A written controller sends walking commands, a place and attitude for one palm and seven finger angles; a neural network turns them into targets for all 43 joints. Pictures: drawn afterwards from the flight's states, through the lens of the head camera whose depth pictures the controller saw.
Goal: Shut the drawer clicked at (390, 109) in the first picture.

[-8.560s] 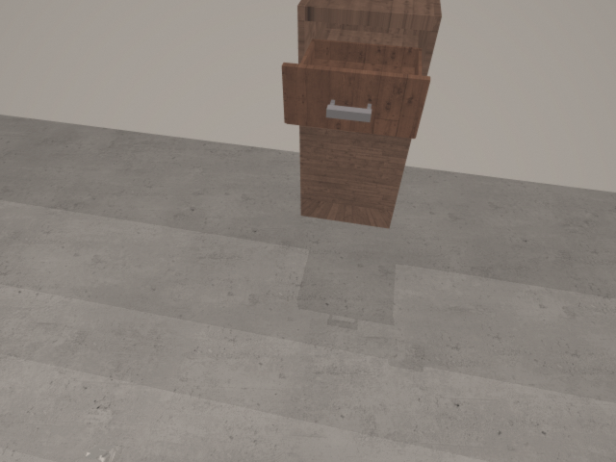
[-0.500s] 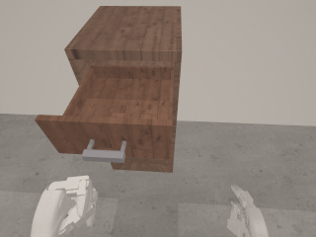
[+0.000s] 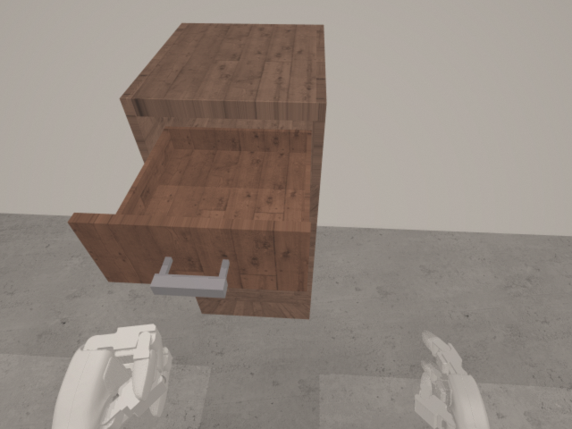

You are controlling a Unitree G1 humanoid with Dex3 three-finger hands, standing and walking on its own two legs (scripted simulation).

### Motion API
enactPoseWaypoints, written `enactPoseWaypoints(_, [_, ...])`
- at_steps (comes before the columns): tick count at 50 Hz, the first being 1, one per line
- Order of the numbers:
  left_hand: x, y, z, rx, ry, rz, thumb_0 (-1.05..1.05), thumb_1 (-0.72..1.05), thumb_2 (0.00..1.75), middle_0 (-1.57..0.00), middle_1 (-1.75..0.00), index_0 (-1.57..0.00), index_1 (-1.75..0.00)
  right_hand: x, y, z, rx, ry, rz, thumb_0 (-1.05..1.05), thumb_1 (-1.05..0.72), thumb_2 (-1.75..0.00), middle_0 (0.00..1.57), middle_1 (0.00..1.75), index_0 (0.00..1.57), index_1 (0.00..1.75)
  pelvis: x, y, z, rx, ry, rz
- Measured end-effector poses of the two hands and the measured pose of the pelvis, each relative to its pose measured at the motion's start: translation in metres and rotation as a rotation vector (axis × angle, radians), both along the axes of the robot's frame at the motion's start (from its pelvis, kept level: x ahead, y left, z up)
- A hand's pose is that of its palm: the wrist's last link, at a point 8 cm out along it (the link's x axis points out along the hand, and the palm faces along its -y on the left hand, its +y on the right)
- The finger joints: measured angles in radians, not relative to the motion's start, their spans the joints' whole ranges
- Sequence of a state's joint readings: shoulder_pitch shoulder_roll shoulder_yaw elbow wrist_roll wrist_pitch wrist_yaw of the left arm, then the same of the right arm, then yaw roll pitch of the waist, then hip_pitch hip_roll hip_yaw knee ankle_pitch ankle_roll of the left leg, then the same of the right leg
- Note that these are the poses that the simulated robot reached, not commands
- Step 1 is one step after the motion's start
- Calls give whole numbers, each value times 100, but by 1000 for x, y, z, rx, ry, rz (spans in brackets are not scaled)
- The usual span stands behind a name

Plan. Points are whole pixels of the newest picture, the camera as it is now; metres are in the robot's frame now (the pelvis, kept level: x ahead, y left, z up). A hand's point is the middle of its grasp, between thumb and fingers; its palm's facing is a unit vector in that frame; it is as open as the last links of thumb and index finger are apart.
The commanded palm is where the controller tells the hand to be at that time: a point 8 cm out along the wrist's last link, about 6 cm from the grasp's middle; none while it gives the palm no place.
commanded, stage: bring the fist close to the handle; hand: left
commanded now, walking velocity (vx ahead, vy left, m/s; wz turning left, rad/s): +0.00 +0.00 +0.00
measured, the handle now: (193, 274) +0.33 +0.18 +0.02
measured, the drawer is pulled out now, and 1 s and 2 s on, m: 0.29 0.29 0.28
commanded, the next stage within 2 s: push the drawer shut in 1.38 s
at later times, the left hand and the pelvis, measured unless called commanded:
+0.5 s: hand (188, 361) +0.19 +0.14 +0.07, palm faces +0.02 -1.00 -0.04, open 3.3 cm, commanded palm +0.16 +0.19 +0.07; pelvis -0.01 +0.00 -0.01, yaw +0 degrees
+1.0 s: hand (206, 343) +0.23 +0.14 +0.02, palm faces +0.01 -1.00 -0.04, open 3.3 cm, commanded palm +0.20 +0.19 +0.02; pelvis -0.01 +0.00 -0.04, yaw +0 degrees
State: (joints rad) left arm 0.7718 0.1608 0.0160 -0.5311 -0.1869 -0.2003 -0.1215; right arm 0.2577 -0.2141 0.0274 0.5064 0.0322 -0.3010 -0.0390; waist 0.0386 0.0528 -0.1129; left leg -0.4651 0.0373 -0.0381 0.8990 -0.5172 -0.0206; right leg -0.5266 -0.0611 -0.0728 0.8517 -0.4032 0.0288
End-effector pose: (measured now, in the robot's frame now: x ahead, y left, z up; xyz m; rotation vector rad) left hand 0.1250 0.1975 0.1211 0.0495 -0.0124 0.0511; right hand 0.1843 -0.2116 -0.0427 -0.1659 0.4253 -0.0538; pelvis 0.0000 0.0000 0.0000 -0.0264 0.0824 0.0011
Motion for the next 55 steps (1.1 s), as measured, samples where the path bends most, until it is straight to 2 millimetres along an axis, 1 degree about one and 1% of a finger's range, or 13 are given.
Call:
enactPoseWaypoints(4, [0,0,-4,-8,4,4,2,90,90,-140,-160,-140,-160,-1,5,-1,2,4,14,2,-90,-90,20,30,20,30,-2,2,-1,0,1,2])
enactPoseWaypoints(10, [6,-3,-19,-21,23,-2,2,90,90,-140,-160,-140,-160,-7,7,-8,-11,35,29,2,-90,-90,20,30,20,30,-7,3,-5,1,18,3])
enactPoseWaypoints(15, [14,-3,-28,-16,19,-12,2,90,90,-140,-160,-140,-160,-16,3,-17,-25,74,20,2,-90,-90,20,30,20,30,-9,3,-8,1,36,2])
enactPoseWaypoints(23, [34,-5,-45,-14,28,-26,2,90,90,-140,-160,-140,-160,-32,-8,-30,-42,139,-14,2,-90,-90,20,30,20,30,-12,2,-14,1,68,-2])
enactPoseWaypoints(29, [48,-7,-56,-14,33,-30,2,90,90,-140,-160,-140,-160,-39,-15,-38,-49,176,-35,2,-90,-90,20,30,20,30,-12,1,-17,5,93,-8])
enactPoseWaypoints(34, [55,-6,-65,-13,38,-24,2,90,90,-139,-160,-140,-160,-40,-19,-43,-54,200,-41,2,-90,-90,20,30,20,30,-11,0,-20,6,113,-9])
enactPoseWaypoints(40, [63,-8,-78,-11,35,-29,2,90,90,-139,-160,-140,-160,-36,-21,-50,-63,216,-33,2,-90,-90,20,30,20,30,-12,-1,-26,6,140,-7])
enactPoseWaypoints(49, [83,-7,-99,-11,36,-41,2,90,90,-140,-160,-140,-160,-33,-22,-65,-65,248,-28,1,-90,-90,20,30,20,30,-14,-3,-36,6,179,-8])
enactPoseWaypoints(52, [88,-7,-102,-17,36,-41,2,90,90,-139,-160,-140,-160,-33,-22,-68,-62,259,-34,1,-90,-90,20,30,20,30,-14,-3,-38,6,186,-9])
enactPoseWaypoints(55, [88,-7,-100,-17,33,-46,2,90,90,-139,-160,-140,-160,-35,-22,-68,-57,267,-41,1,-90,-90,20,30,20,30,-13,-3,-38,5,187,-10])
